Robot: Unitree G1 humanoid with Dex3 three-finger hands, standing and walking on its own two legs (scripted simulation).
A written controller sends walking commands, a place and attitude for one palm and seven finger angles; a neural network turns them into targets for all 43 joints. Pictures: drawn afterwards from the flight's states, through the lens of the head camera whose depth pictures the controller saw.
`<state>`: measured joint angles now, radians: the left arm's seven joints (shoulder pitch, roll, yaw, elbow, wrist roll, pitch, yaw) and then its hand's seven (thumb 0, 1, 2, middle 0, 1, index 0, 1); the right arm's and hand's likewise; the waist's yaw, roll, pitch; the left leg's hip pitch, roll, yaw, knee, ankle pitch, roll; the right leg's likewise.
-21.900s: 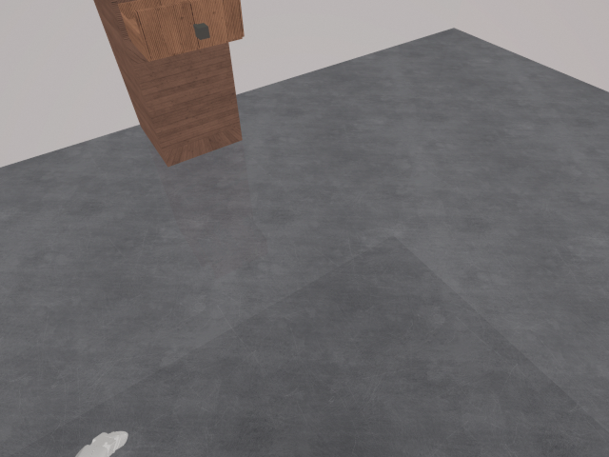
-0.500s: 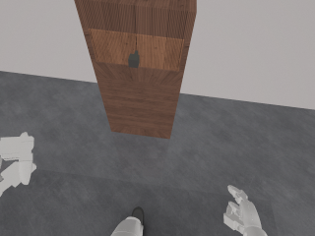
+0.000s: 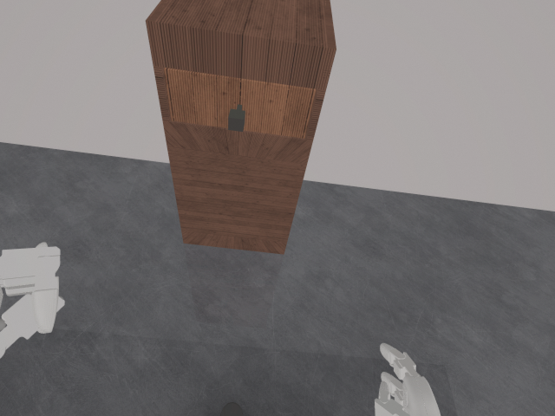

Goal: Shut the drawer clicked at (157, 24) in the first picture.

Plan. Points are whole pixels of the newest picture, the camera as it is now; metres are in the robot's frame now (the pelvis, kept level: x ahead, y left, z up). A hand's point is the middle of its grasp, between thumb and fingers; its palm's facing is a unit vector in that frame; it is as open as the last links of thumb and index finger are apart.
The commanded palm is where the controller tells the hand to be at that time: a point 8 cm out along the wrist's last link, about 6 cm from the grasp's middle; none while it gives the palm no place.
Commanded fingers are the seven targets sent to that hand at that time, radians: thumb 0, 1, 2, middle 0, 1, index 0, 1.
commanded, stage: stop stepping back and stand still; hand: left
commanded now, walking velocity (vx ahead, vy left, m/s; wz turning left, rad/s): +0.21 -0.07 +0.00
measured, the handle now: (237, 115) +0.82 +0.13 -0.06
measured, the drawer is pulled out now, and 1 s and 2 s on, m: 0.00 0.00 0.00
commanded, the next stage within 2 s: let the arm hang, fingers relaxed in 0.58 s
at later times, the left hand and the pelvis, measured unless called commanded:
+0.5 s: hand (26, 330) +0.16 +0.24 +0.16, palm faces +0.35 -0.80 -0.49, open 3.2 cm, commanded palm +0.10 +0.29 +0.17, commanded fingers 0.00 0.90 0.90 -1.40 -1.60 -1.40 -1.60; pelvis -0.03 +0.01 -0.02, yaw +2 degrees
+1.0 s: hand out of the picture +0.03 +0.21 -0.18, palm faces +0.05 -0.98 -0.20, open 3.2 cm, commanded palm none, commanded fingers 0.00 0.90 0.90 -0.72 -0.86 -0.72 -0.86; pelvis -0.04 +0.02 -0.02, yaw +3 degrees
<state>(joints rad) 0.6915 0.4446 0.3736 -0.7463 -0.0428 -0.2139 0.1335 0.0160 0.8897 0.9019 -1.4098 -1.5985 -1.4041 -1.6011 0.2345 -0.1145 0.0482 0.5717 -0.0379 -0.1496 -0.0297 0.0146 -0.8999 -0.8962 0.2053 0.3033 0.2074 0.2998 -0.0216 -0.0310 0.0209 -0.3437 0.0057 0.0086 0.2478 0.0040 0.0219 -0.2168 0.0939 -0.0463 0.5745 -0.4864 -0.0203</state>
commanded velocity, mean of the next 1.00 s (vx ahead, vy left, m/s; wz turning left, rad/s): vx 0.02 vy -0.01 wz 0.00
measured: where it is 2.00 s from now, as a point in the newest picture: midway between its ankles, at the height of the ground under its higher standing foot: outside the picture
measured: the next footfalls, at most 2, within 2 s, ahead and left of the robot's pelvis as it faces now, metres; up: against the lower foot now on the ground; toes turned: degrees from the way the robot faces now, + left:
right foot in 0.06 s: +0.01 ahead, -0.09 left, -0.01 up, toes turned +0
left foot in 0.26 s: +0.05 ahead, +0.13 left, -0.01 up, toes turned +2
